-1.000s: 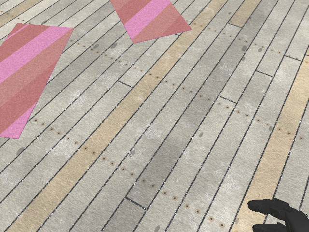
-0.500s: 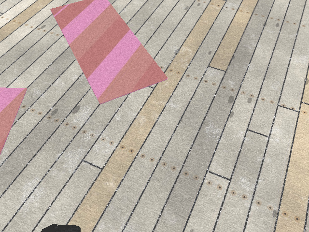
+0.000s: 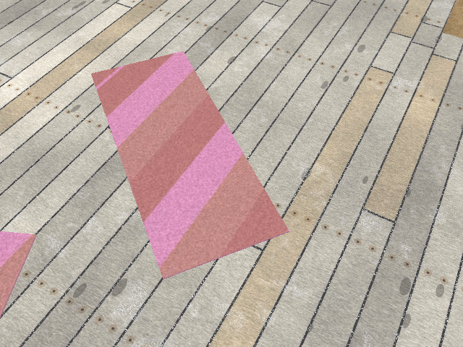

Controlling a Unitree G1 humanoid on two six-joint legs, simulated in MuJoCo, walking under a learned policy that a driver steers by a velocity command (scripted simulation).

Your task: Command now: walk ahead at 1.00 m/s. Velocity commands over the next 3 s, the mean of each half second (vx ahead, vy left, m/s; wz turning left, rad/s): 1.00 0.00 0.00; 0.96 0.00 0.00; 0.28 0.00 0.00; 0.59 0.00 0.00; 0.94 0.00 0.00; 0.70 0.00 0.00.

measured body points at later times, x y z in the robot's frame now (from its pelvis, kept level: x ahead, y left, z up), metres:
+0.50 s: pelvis +0.49 -0.03 +0.01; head +0.51 -0.03 +0.46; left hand +0.59 +0.24 -0.11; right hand +0.52 -0.30 -0.13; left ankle +0.32 +0.09 -0.59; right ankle +0.55 -0.10 -0.72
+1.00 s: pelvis +0.98 +0.01 +0.02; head +1.00 +0.01 +0.47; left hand +1.06 +0.28 -0.11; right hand +1.02 -0.27 -0.11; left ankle +1.01 +0.08 -0.72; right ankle +0.89 -0.13 -0.61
